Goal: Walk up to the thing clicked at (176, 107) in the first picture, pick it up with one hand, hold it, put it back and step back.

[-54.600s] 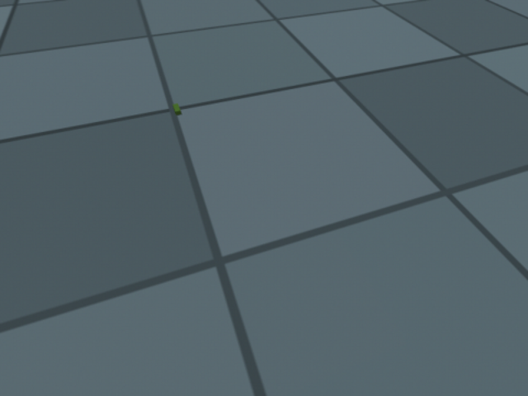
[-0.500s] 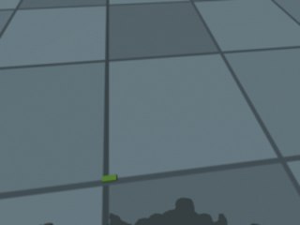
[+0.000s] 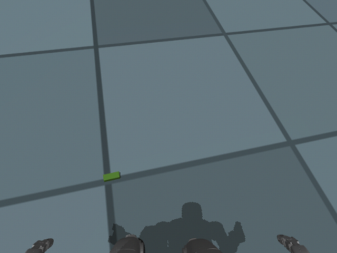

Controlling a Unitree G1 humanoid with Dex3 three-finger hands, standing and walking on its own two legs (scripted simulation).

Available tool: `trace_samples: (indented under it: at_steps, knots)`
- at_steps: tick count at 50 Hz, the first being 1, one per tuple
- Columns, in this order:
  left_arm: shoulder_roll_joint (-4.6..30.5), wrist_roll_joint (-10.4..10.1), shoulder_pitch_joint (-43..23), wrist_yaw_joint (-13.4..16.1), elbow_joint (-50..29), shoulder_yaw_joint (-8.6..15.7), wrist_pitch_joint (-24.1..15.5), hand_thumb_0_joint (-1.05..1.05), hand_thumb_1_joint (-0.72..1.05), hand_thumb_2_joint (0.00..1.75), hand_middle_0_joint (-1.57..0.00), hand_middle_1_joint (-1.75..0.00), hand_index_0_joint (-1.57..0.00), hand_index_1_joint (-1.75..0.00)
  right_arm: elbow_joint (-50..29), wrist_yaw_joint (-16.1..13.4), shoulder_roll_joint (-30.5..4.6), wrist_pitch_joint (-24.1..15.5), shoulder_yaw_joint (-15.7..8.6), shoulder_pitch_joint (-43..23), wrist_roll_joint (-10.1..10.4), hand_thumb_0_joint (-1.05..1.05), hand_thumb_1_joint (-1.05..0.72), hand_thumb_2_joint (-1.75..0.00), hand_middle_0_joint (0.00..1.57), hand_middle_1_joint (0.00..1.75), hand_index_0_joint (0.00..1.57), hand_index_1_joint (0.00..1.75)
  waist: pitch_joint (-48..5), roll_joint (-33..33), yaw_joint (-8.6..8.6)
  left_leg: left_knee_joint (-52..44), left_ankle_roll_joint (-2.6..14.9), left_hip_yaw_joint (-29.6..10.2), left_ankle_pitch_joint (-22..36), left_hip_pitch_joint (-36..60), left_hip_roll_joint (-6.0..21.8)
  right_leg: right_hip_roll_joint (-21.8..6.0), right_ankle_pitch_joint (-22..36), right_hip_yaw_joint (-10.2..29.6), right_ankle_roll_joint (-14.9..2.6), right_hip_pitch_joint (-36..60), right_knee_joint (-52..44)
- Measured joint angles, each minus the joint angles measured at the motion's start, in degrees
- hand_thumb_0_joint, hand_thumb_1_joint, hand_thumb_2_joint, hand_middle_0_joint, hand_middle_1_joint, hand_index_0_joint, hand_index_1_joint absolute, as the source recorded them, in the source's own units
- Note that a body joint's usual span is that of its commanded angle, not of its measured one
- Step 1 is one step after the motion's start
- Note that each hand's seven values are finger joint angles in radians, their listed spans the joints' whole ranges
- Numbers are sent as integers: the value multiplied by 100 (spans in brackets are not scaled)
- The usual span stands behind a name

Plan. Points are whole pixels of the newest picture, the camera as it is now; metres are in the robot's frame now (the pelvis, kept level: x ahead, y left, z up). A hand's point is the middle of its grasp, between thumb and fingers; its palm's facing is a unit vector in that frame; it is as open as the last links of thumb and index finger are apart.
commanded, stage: step back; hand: left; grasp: from above
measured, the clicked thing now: (111, 176) +0.53 +0.29 -0.75
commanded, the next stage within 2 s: none
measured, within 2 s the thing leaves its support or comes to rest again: neither
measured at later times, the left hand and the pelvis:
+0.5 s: hand out of the picture -0.02 +0.25 -0.15, palm faces +0.07 -0.92 -0.39, open 7.3 cm; pelvis -0.14 -0.02 +0.00, yaw +5 degrees
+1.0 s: hand out of the picture -0.24 +0.20 -0.13, palm faces +0.04 -0.90 -0.44, open 7.3 cm; pelvis -0.29 -0.07 +0.00, yaw +3 degrees
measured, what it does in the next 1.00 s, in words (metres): walks backwards: right foot, then left foot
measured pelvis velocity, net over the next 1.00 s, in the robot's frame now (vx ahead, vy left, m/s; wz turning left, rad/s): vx -0.29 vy -0.07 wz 0.05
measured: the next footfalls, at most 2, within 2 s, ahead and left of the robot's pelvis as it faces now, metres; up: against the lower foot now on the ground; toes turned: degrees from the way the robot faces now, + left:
right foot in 0.06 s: +0.00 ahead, -0.13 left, +0.00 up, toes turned +3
left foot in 0.42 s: -0.09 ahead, +0.09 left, +0.00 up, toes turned +3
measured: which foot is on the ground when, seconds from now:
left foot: down 0.00-0.08, up 0.10-0.40, down 0.42-0.82, up 0.84-1.00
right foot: up 0.00-0.04, down 0.06-0.44, up 0.46-0.78, down 0.80-1.00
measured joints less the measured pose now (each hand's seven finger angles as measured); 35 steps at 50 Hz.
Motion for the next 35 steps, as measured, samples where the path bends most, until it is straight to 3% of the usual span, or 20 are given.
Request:
trace_samples:
  at_steps: [3, 4, 5, 7, 9, 12, 18, 21, 22, 23, 25, 27, 29, 32, 35]
  knots:
    - [-41, 28, 107, -41, 17, 27, -79, 0, 91, 90, -20, -30, -21, -30, -37, 22, -105, 80, 6, -41, 25, 1, -90, -90, 20, 30, 21, 30, -85, 113, 34, 308, -121, 21, -14, -273, 107, -125, 591, -263, -130, 502, -1327]
    - [-122, 62, 114, -42, 51, 39, -104, 0, 91, 90, -20, -30, -21, -30, -9, 24, -176, 116, -11, -78, 49, 1, -90, -90, 20, 30, 21, 30, -54, 303, 2, 432, -150, -94, -21, -345, 211, -15, 648, -370, -167, 552, -1423]
    - [-183, 79, 148, -62, 48, 29, -109, 0, 91, 90, -20, -30, -21, -30, 38, 11, -210, 154, -36, -90, 78, 1, -90, -90, 20, 30, 21, 30, -58, 408, -39, 585, -153, -299, -337, -421, 143, 21, 671, -458, -199, 536, -1393]
    - [-230, 105, 266, -96, -18, -7, -111, 0, 91, 90, -20, -30, -21, -30, 142, -24, -207, 227, -65, -63, 110, 1, -91, -90, 20, 30, 21, 30, -147, 330, 64, 1513, -175, -677, -1276, -628, -324, -94, 727, -385, -264, 431, -1323]
    - [-300, 90, 340, -71, -51, -31, -103, 0, 91, 90, -20, -30, -21, -30, 188, -40, -252, 228, -63, 9, 172, 1, -91, -90, 20, 30, 21, 30, -225, 313, 122, 2429, -185, -971, -1453, -744, -721, -190, 904, -340, -263, 419, -1494]
    - [-336, 101, 317, -32, -146, -32, -79, 0, 91, 90, -21, -30, -21, -30, 176, -75, -314, 150, -23, 175, 208, 1, -91, -90, 20, 30, 20, 30, -300, 329, 119, 2937, -237, -1076, -1465, -653, -944, -275, 1147, -404, -260, 349, -1719]
    - [-249, 98, 52, 61, -544, -49, -145, 0, 90, 90, -21, -30, -21, -30, 180, -67, -310, 154, 10, 351, 143, 1, -91, -90, 20, 30, 20, 29, -195, 280, 130, 1553, -243, -760, -1628, 152, -638, -378, 1363, -683, -246, 31, -1624]
    - [-141, 47, -81, 38, -647, -87, -98, 0, 90, 90, -21, -30, -21, -30, 166, -13, -273, 88, -17, 354, 98, 1, -91, -90, 20, 30, 20, 30, -151, 182, 76, 278, -124, -554, -917, 634, -469, -467, 1354, -814, -184, -258, -1308]
    - [-84, 31, -134, 31, -640, -82, -71, 0, 90, 90, -21, -30, -21, -30, 186, -4, -210, 67, -35, 309, 63, 1, -91, -90, 20, 30, 20, 30, -81, 30, 93, 175, -68, -484, -709, 660, -551, -558, 1354, -754, -154, -335, -1186]
    - [-60, 12, -160, 32, -602, -72, -40, 0, 91, 90, -20, -30, -21, -30, 185, 25, -164, 63, -30, 281, 36, 1, -91, -90, 20, 30, 20, 29, -49, -59, 127, 201, -29, -424, -670, 625, -581, -524, 1118, -625, -173, -412, -1059]
    - [-71, 15, -156, 50, -472, -54, 28, 0, 91, 90, -20, -30, -21, -30, 145, 92, -138, 45, 2, 267, -13, 1, -91, -90, 20, 30, 21, 30, -83, 4, 49, 244, 20, -497, -609, 493, -483, -142, 175, -290, -197, -642, -231]
    - [-37, -23, -108, 64, -379, -26, 58, 0, 91, 90, -20, -30, -21, -30, 135, 85, -76, 33, 35, 246, -43, 1, -91, -90, 20, 30, 21, 30, -140, -5, 25, 65, 8, -529, -423, 454, -395, 222, -84, 58, -244, -828, 768]
    - [-6, -42, -15, 61, -330, 9, 31, 0, 91, 90, -20, -30, -21, -30, 105, 62, -40, 36, 49, 214, -43, 1, -91, -90, 20, 30, 21, 30, -203, -22, 58, -115, -1, -514, -232, 398, -314, 392, -57, 189, -219, -878, 1429]
    - [25, -19, 159, 50, -290, 58, -6, 0, 91, 90, -20, -30, -21, -30, 2, 31, -31, 31, 31, 104, -35, 1, -90, -90, 20, 30, 21, 30, -219, -14, 113, -245, -12, -465, -13, 270, -203, 373, -43, 201, -74, -652, 1607]
    - [41, 0, 303, 36, -233, 62, -11, 0, 91, 90, -20, -30, -21, -30, -149, 8, -57, 8, 12, -36, -15, 1, -90, -90, 20, 30, 21, 30, -176, 34, 165, -208, -41, -389, 131, 89, -77, 182, -121, 106, 21, -233, 925]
